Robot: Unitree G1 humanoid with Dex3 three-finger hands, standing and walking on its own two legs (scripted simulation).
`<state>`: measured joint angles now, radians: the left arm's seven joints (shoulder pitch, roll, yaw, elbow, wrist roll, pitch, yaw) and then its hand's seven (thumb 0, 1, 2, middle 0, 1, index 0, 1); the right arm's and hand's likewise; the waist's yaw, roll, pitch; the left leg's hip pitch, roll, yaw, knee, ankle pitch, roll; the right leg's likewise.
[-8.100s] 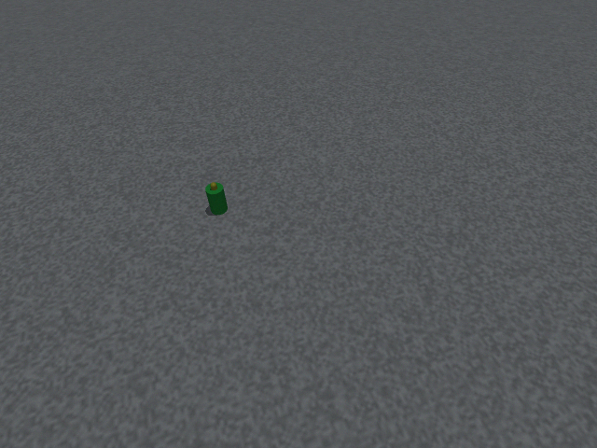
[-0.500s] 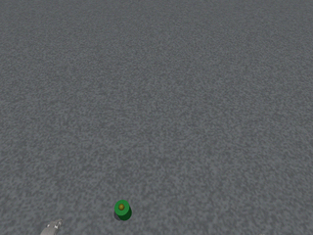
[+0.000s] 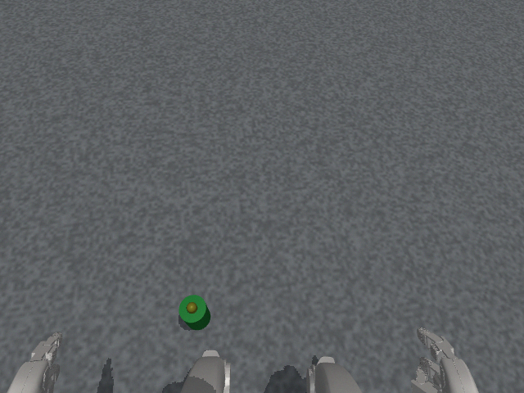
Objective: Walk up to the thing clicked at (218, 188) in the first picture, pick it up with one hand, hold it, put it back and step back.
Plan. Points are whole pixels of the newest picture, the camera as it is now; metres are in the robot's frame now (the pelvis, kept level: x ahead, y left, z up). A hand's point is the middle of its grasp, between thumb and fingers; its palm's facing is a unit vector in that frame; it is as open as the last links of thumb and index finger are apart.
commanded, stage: go down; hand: left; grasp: from the side
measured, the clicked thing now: (194, 312) +0.36 +0.21 -0.59
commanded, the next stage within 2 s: none
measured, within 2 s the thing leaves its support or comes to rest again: neither
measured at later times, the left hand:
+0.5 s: hand (85, 344) +0.23 +0.34 -0.21, palm faces +0.15 -0.96 -0.23, open 17.4 cm
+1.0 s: hand (81, 325) +0.27 +0.37 -0.25, palm faces +0.18 -0.96 -0.20, open 17.1 cm
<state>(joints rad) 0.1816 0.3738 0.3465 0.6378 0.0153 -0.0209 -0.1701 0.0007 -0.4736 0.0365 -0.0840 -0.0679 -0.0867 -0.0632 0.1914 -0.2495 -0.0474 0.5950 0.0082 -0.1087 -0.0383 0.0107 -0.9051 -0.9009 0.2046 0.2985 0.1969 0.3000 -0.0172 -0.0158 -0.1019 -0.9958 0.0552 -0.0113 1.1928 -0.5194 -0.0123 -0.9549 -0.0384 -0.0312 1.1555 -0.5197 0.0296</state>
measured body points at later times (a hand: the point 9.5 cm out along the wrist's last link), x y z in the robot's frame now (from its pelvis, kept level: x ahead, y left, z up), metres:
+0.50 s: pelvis -0.03 +0.00 -0.13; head +0.13 +0.03 +0.29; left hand +0.22 +0.39 -0.19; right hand +0.17 -0.26 -0.23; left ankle +0.03 +0.12 -0.64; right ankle +0.02 -0.14 -0.64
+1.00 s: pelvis -0.06 -0.01 -0.22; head +0.13 +0.03 +0.18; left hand +0.25 +0.42 -0.24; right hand +0.11 -0.29 -0.32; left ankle +0.03 +0.12 -0.64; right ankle +0.02 -0.14 -0.64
